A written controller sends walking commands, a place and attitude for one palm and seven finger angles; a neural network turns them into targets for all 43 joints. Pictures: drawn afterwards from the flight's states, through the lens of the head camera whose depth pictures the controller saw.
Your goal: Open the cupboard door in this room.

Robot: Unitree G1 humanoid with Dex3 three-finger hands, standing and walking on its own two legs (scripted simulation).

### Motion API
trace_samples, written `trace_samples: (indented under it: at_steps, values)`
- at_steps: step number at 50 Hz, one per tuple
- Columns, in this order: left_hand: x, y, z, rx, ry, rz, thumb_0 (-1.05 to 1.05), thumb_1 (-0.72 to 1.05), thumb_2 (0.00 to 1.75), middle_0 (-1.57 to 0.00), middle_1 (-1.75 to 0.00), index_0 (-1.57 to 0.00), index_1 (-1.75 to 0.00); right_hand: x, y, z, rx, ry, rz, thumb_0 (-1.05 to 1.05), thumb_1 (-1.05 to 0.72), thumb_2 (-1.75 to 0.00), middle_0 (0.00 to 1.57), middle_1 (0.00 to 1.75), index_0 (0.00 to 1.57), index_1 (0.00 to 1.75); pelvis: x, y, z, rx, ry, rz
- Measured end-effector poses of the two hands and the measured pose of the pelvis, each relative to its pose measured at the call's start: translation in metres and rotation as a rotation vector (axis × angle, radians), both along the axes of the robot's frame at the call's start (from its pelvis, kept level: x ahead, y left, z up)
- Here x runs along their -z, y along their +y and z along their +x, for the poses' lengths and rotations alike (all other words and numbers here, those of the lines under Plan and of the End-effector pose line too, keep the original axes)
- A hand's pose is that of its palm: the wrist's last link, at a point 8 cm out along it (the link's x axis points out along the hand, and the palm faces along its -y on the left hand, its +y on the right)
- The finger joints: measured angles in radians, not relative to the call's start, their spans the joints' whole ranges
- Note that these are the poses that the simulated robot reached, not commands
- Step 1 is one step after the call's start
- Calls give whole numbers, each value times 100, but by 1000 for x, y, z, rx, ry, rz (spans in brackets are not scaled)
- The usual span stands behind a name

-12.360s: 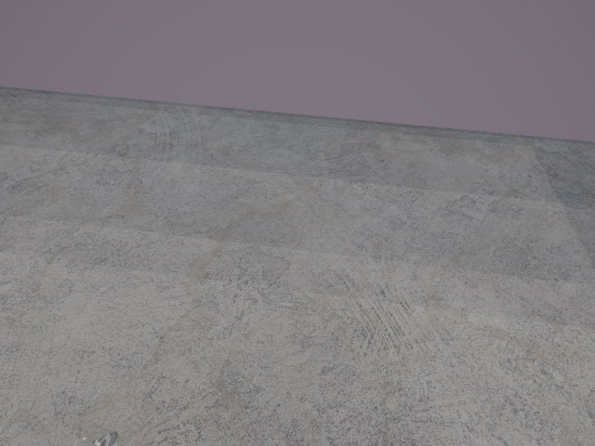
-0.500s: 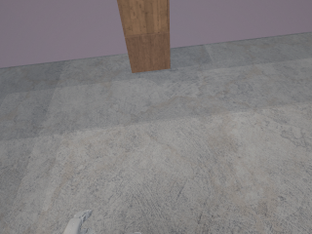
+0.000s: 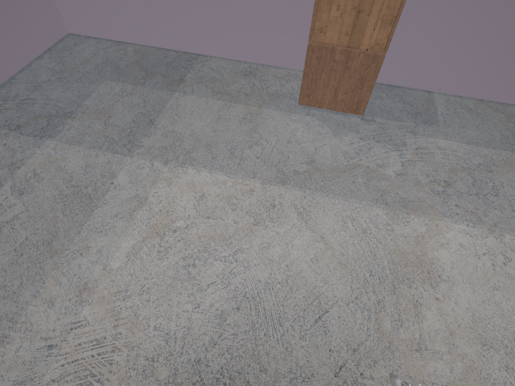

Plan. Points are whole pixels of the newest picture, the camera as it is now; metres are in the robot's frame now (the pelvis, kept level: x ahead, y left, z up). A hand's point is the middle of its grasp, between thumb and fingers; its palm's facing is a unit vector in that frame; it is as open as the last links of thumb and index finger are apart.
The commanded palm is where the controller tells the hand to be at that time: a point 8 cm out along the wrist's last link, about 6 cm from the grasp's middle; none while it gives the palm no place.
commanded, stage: turn or walk to find it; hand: left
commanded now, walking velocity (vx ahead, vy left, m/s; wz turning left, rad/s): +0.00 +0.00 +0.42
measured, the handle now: out of the picture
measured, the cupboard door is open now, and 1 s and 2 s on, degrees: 0 0 0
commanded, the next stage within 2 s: stand and wait in 0.36 s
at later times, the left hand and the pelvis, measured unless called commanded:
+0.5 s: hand out of the picture +0.08 +0.19 -0.13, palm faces +0.15 -0.95 -0.29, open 7.4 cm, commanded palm none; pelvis -0.02 -0.03 +0.01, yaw +10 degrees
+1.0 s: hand out of the picture -0.11 +0.17 -0.18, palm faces +0.36 -0.90 -0.23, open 7.4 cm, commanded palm none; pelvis -0.04 -0.02 +0.00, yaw +18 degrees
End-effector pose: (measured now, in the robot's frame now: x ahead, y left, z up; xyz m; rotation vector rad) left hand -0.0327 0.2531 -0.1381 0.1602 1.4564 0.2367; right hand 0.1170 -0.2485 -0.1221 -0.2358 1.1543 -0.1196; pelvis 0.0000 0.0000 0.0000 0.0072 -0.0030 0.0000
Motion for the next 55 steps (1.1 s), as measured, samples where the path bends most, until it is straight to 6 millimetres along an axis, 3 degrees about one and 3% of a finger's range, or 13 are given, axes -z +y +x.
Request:
trace_samples:
  at_steps: [4,12,20,24,33,38,43,49,55]
  values:
    - [3,15,-3,-32,3,-7,1,90,90,-20,-30,-20,-30,-12,22,7,-42,-38,-10,0,-91,-90,20,29,20,29,-4,10,-4,-25,-10,-7]
    - [-12,23,44,-36,-178,-2,1,91,90,-20,-30,-20,-30,-18,34,-14,-53,0,4,0,-90,-90,20,30,20,30,-15,14,-9,-84,-12,-19]
    - [-29,3,89,0,-307,40,1,91,90,-20,-30,-20,-30,3,9,-56,-18,100,33,0,-90,-90,20,30,20,30,-12,-7,-14,-142,0,0]
    - [-35,-17,94,11,-353,76,0,91,90,-20,-30,-20,-30,23,-14,-73,-9,158,53,0,-90,-90,20,30,20,30,-4,-25,-15,-165,-1,12]
    - [-39,-57,41,-62,-243,52,0,90,90,-20,-30,-20,-30,21,-37,-83,-39,240,56,0,-91,-90,20,29,19,29,-16,-45,-15,-205,-6,35]
    - [-32,-61,4,-130,-174,39,0,92,90,-20,-30,-20,-30,17,-35,-79,-77,263,38,0,-91,-90,20,29,19,29,-17,-46,-17,-227,-2,31]
    - [-20,-57,-40,-208,-114,18,0,91,90,-20,-30,-20,-30,12,-19,-58,-145,232,14,0,-91,-90,20,29,19,29,-14,-39,-26,-263,-2,20]
    - [4,-41,-89,-300,-58,-12,1,91,90,-20,-30,-20,-30,4,15,-26,-239,109,-14,0,-91,-90,20,29,19,29,-4,-21,-41,-312,-10,5]
    - [-4,-30,-98,-332,-66,-8,1,91,90,-20,-30,-20,-30,-9,37,-14,-296,50,-3,0,-91,-90,20,30,20,29,-13,-16,-48,-345,-13,-4]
